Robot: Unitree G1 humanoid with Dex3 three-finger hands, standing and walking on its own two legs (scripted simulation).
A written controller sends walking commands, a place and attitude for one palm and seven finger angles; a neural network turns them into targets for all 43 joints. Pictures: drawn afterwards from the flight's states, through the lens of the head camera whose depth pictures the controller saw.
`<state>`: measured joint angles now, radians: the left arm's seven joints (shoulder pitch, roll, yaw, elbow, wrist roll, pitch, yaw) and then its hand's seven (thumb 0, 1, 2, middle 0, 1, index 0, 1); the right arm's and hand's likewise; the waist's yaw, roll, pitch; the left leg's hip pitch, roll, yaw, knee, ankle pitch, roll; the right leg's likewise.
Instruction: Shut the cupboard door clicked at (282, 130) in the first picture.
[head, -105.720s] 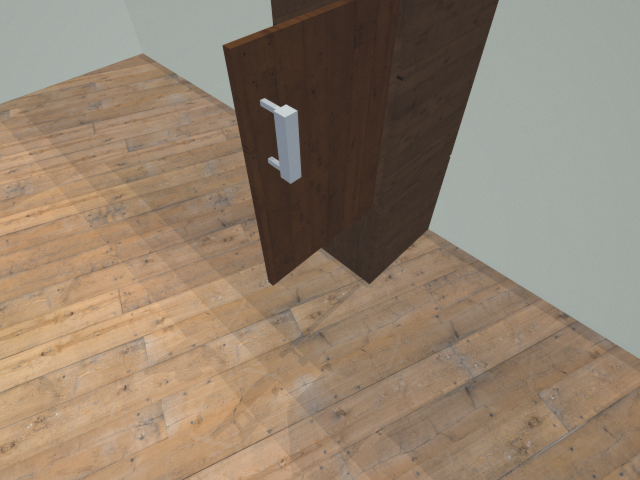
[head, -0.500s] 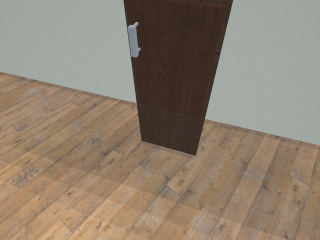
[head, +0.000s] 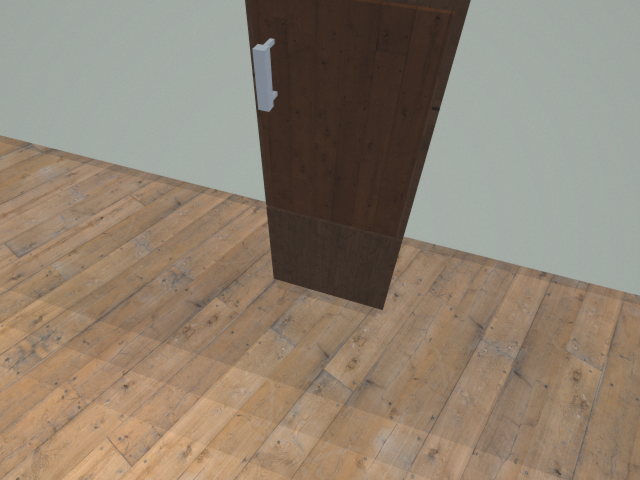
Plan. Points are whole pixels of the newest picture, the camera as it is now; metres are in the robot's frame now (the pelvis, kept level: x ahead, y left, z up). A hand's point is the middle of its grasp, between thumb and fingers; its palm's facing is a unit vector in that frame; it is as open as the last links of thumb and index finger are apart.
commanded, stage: look to check the result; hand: left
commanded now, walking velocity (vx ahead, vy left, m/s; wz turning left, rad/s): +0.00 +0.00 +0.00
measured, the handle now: (268, 74) +0.88 +0.16 +0.08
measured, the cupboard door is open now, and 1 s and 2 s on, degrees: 0 0 0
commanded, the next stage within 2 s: stand and wait in 0.40 s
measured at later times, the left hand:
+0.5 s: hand out of the picture +0.05 +0.22 -0.17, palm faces +0.00 -0.96 -0.28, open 7.4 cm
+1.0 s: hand out of the picture +0.07 +0.22 -0.16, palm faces -0.01 -0.96 -0.29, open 7.4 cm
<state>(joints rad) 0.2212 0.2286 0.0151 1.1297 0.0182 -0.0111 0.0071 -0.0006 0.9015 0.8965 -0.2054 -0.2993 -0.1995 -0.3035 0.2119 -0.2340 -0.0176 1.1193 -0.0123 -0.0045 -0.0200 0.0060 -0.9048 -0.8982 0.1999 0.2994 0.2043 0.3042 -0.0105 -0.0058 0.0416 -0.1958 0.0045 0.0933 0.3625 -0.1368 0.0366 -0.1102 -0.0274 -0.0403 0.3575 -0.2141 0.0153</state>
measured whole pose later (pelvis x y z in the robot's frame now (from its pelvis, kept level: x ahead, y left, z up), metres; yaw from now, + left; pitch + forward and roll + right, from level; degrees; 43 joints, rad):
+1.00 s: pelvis +0.03 -0.01 +0.00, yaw +1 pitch -1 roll +0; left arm 0.17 0.29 0.01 1.14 0.01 -0.01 0.00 0.00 0.90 0.90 -0.21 -0.30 -0.20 -0.30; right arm 0.14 -0.29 0.00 1.13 -0.01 -0.01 -0.01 0.01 -0.90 -0.90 0.20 0.30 0.21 0.30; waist -0.01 0.00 0.05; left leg -0.14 0.00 0.08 0.31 -0.14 0.02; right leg -0.04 -0.03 -0.05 0.29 -0.22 0.01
